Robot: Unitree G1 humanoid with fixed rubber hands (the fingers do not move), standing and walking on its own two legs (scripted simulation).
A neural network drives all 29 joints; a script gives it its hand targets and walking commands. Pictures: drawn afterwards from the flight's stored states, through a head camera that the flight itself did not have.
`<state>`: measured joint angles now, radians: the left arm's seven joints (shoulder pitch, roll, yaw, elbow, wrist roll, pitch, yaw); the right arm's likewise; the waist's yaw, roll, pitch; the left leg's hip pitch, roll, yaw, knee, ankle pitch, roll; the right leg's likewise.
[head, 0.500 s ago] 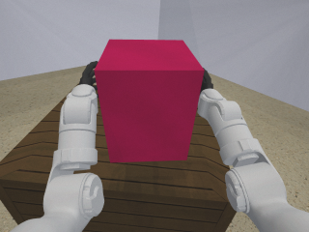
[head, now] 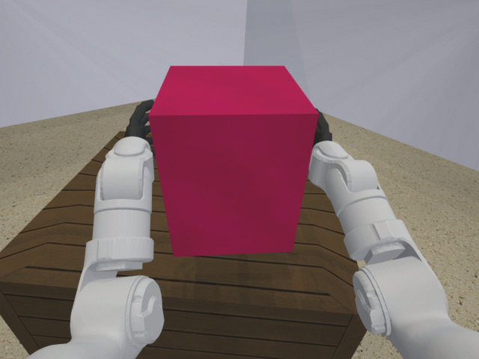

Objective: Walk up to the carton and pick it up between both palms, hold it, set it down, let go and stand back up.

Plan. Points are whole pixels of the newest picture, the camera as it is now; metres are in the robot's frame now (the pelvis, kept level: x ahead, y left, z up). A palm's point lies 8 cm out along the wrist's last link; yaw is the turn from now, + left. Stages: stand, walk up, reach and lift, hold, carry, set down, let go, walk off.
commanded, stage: hold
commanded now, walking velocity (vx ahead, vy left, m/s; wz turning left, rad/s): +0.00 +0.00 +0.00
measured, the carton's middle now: (230, 158) +0.38 -0.01 +0.23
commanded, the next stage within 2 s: none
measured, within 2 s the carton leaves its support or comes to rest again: neither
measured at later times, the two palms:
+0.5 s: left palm (135, 143) +0.37 +0.14 +0.26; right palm (316, 147) +0.37 -0.15 +0.26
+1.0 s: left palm (135, 147) +0.37 +0.14 +0.26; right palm (316, 150) +0.37 -0.15 +0.25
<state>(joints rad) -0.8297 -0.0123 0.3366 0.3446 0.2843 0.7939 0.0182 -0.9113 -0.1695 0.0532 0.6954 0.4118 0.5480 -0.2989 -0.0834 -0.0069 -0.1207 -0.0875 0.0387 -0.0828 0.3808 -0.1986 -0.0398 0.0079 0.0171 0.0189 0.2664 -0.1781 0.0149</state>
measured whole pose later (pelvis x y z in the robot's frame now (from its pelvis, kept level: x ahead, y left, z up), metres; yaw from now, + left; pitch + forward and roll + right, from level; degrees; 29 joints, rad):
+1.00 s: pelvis +0.00 +0.00 +0.00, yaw +0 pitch -5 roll -2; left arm -0.82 0.00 0.33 0.33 0.27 0.80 0.01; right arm -0.90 -0.17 0.06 0.68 0.42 0.56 -0.31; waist -0.09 -0.01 -0.13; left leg -0.09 0.04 -0.09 0.38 -0.20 -0.04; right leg 0.01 0.02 0.02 0.27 -0.18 0.01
